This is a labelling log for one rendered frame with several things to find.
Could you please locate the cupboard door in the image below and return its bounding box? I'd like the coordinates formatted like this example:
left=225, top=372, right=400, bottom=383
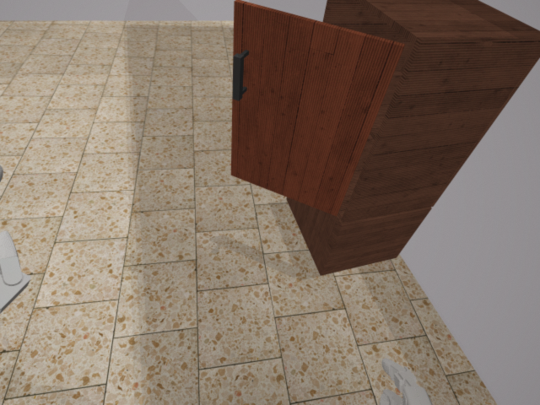
left=231, top=0, right=405, bottom=216

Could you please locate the robot right hand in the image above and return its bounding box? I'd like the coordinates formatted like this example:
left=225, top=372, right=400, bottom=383
left=380, top=359, right=433, bottom=405

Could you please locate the handle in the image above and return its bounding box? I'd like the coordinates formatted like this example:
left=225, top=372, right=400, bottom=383
left=233, top=50, right=249, bottom=101

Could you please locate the robot left hand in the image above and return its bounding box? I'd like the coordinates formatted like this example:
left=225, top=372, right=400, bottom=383
left=0, top=165, right=31, bottom=314

